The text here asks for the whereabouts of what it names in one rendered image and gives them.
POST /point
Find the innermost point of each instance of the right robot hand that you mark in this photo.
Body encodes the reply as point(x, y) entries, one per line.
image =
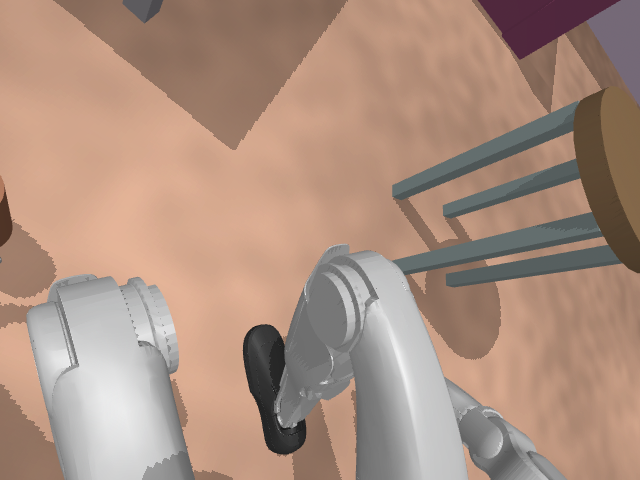
point(462, 402)

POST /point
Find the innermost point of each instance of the right robot arm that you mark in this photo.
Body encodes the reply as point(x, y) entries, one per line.
point(501, 450)

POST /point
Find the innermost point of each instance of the armchair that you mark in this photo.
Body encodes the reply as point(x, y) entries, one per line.
point(528, 25)

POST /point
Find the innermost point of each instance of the can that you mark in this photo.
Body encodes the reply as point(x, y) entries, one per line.
point(5, 217)

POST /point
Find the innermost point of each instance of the right robot foot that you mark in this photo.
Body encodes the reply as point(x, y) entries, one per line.
point(264, 361)

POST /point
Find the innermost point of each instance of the stool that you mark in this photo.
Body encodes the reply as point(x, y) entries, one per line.
point(606, 128)

